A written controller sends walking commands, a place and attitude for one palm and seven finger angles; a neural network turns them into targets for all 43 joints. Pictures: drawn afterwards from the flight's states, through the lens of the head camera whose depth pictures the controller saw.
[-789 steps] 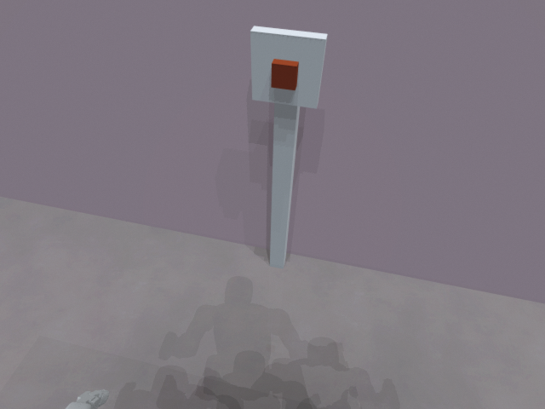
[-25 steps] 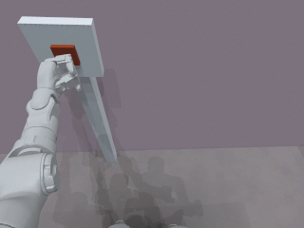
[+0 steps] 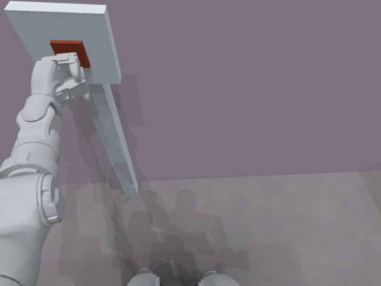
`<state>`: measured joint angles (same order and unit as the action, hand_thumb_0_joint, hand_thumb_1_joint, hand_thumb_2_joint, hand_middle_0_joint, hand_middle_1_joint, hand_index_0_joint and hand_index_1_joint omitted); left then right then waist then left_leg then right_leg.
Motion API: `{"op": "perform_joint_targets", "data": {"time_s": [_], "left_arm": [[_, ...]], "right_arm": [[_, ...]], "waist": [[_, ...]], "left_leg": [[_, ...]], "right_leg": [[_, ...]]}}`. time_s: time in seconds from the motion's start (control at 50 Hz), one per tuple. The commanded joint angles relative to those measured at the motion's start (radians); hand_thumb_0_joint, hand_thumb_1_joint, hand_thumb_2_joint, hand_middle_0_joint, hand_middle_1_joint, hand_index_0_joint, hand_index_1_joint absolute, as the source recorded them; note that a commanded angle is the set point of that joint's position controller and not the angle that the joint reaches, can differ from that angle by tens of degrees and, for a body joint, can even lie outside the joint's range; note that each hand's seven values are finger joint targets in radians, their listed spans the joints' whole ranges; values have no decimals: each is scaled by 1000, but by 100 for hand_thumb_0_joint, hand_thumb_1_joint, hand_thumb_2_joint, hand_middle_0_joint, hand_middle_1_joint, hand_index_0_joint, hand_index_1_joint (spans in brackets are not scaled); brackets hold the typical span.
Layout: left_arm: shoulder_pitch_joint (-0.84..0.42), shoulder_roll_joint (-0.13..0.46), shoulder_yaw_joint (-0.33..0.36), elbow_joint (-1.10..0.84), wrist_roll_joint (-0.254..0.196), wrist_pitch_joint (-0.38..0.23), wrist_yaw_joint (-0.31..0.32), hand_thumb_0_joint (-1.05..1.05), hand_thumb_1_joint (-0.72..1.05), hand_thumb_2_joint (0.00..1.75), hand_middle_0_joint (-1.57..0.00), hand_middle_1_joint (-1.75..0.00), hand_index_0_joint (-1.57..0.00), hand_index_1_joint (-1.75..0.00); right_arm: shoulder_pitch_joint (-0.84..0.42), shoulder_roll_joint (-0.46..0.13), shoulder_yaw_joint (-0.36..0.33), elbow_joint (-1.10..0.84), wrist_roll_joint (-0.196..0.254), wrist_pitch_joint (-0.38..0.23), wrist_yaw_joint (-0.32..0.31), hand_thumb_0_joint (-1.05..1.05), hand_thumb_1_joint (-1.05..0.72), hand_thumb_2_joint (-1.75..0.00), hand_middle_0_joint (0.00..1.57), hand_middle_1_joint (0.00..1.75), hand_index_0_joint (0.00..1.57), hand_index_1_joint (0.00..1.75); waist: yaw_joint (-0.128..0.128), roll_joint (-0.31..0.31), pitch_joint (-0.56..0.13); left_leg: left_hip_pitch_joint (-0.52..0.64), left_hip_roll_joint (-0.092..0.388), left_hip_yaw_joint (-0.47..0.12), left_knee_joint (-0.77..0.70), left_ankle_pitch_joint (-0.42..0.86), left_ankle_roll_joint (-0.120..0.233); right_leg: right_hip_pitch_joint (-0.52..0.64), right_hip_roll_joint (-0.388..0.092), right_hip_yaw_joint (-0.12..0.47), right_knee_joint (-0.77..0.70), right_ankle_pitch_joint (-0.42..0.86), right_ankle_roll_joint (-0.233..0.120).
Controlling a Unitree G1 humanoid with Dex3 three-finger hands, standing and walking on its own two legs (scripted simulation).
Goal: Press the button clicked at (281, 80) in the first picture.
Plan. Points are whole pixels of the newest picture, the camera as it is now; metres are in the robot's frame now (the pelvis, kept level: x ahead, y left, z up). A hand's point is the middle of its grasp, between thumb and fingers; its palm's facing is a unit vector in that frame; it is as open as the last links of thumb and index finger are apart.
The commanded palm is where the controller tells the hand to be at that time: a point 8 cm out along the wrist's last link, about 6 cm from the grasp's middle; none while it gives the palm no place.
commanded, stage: pull the fist back off the button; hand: left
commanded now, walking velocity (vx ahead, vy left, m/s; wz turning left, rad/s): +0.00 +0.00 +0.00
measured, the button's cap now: (72, 51) +0.56 +0.20 +0.16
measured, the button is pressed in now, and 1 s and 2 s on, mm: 13 0 0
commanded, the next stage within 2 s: draw the hand back to the body in 1.02 s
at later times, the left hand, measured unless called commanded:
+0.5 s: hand (82, 90) +0.48 +0.18 +0.13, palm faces +0.00 -1.00 +0.01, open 3.1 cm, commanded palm +0.45 +0.23 +0.13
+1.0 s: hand (79, 118) +0.41 +0.18 +0.12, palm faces -0.02 -1.00 -0.01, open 3.1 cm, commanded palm +0.39 +0.23 +0.13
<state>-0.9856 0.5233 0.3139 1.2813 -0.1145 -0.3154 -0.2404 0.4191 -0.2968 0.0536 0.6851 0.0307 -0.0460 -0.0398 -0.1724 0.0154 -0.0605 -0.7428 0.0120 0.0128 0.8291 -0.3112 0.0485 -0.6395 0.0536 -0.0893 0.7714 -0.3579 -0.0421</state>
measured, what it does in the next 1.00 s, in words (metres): stands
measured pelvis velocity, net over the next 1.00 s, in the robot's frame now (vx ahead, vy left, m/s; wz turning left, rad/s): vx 0.04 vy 0.00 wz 0.00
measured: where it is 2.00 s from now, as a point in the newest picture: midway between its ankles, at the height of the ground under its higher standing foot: outside the picture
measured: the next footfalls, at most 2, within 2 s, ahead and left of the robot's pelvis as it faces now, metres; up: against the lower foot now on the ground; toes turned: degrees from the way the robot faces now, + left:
none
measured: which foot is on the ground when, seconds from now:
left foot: down 0.00-1.00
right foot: down 0.00-1.00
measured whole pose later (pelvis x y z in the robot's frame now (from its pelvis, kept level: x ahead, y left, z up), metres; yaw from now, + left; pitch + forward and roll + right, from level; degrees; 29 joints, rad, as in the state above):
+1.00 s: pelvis +0.04 +0.00 +0.02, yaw +0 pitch +6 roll -1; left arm -0.36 0.29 0.19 0.54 -0.23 -0.18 -0.21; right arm 0.28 -0.27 0.03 0.57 0.06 -0.02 -0.03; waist -0.03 0.03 -0.08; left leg -0.49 -0.01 0.03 0.73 -0.34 0.05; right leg -0.40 0.04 -0.06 0.69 -0.39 -0.04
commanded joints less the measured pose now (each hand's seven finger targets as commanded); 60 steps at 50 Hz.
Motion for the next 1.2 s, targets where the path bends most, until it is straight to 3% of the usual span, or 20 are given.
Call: {"op": "perform_joint_targets", "data": {"time_s": [0.0,0.04,0.1,0.14,0.16,0.24,0.28,0.34,0.38,0.48,0.54,0.6,0.62,0.7,0.76,0.9,0.96,1.06,1.1,1.18], "left_arm": [[-635,259,33,-255,-20,-57,44,0,90,90,-130,-150,-130,-150],[-621,244,30,-257,-23,-54,43,0,90,90,-130,-150,-130,-150],[-584,269,74,-266,-31,-55,43,0,90,90,-130,-150,-130,-150],[-550,220,50,-305,-34,-60,36,0,90,90,-130,-150,-130,-150],[-510,234,68,-306,-32,-63,36,0,90,90,-130,-150,-130,-150],[-448,205,53,-353,-36,-70,37,0,90,90,-130,-150,-130,-150],[-386,202,66,-397,-40,-76,39,0,90,90,-130,-150,-130,-150],[-339,126,18,-447,-46,-76,40,0,90,90,-130,-150,-130,-150],[-288,115,21,-446,-55,-63,43,0,90,90,-130,-150,-130,-150],[-146,92,22,-486,-65,-28,36,0,90,90,-130,-150,-130,-150],[-101,49,-16,-563,-69,-15,28,0,90,90,-130,-150,-130,-150],[9,71,25,-638,-94,-3,27,0,90,90,-130,-150,-130,-150],[36,66,28,-668,-100,2,26,0,90,90,-130,-150,-130,-150],[50,5,-39,-803,-106,13,24,0,90,90,-130,-150,-130,-150],[96,-8,-46,-875,-112,22,28,0,90,90,-130,-150,-130,-150],[260,-68,-86,-987,-130,64,33,0,90,90,-130,-150,-130,-150],[222,-25,-51,-961,-124,93,45,0,90,90,-130,-150,-130,-150],[180,-79,-102,-965,-119,100,52,0,90,90,-130,-150,-130,-150],[150,-43,-81,-932,-117,91,52,0,90,90,-130,-150,-130,-150],[272,3,-27,-981,-129,88,37,0,90,90,-130,-150,-130,-150]], "right_arm": [[114,-180,-65,-65,-2,-30,-14,0,-90,-90,20,30,20,30],[114,-178,-66,-68,-4,-34,-11,0,-90,-90,20,30,20,30],[121,-180,-71,-76,-9,-31,-8,0,-90,-90,20,30,20,30],[114,-170,-76,-86,-8,-31,-2,0,-90,-90,20,30,20,30],[114,-172,-77,-89,-11,-28,0,0,-90,-90,20,30,20,30],[93,-165,-80,-108,-4,-17,4,0,-90,-90,20,30,20,30],[81,-161,-82,-122,-3,-16,5,0,-90,-90,20,30,20,30],[60,-151,-84,-132,2,-11,7,0,-90,-90,20,30,20,30],[53,-152,-85,-137,5,-9,7,0,-90,-90,20,30,20,30],[25,-142,-84,-165,13,-4,4,0,-90,-90,20,30,20,30],[2,-133,-83,-182,18,1,8,0,-90,-90,20,30,20,30],[-14,-135,-86,-204,20,4,7,0,-90,-90,20,30,20,30],[-27,-131,-85,-212,24,5,7,0,-90,-90,20,30,20,30],[-59,-121,-85,-224,29,3,5,0,-90,-90,20,30,20,30],[-76,-120,-84,-223,28,-3,4,0,-90,-90,20,30,20,30],[-132,-110,-79,-236,29,-16,3,0,-90,-90,20,30,20,30],[-144,-113,-75,-226,30,-9,-6,0,-90,-90,20,30,20,30],[-163,-104,-65,-225,29,-13,-10,0,-90,-90,20,30,20,30],[-158,-110,-64,-213,27,-12,-15,0,-90,-90,20,30,20,30],[-187,-102,-59,-244,28,-20,-15,0,-90,-90,20,30,20,30]], "waist": [[-55,102,-324],[-50,122,-342],[-33,90,-393],[-19,127,-420],[-1,122,-413],[6,81,-375],[32,90,-385],[39,120,-371],[42,61,-329],[76,25,-337],[82,64,-331],[106,3,-349],[113,22,-350],[99,43,-333],[109,80,-342],[126,45,-316],[115,-9,-264],[108,33,-255],[101,-3,-247],[157,47,-325]], "left_leg": [[318,12,-100,-119,-66,1],[335,11,-101,-121,-69,-3],[347,10,-102,-110,-13,-1],[388,10,-93,-109,24,-5],[396,13,-100,-113,35,-9],[387,14,-90,-121,33,-4],[403,12,-84,-128,57,-6],[454,15,-89,-133,95,-11],[442,17,-92,-142,82,-9],[434,6,-62,-144,156,-4],[464,5,-57,-142,207,-7],[469,3,-54,-142,247,-4],[469,2,-44,-147,255,-5],[506,0,-45,-144,293,-1],[553,4,-63,-153,324,-10],[564,-2,-65,-165,353,-10],[508,-9,-58,-177,284,-7],[525,-14,-63,-184,239,-9],[502,-15,-63,-181,205,-5],[525,-21,-55,-197,230,-7]], "right_leg": [[-48,-8,95,-145,-16,29],[-56,-7,91,-142,-20,28],[-18,-5,89,-134,16,25],[-15,-3,84,-133,40,24],[-17,-1,78,-128,45,20],[-2,3,77,-134,47,22],[26,3,75,-133,67,18],[8,6,66,-127,91,14],[10,7,60,-135,88,14],[94,2,66,-135,183,16],[101,-1,66,-133,230,14],[162,0,67,-137,279,12],[175,-3,72,-139,300,14],[178,-5,71,-144,334,16],[166,-7,64,-144,334,13],[212,-12,56,-155,365,13],[217,-16,60,-168,353,19],[196,-21,62,-179,302,16],[202,-20,67,-187,274,17],[286,-27,77,-187,318,12]]}}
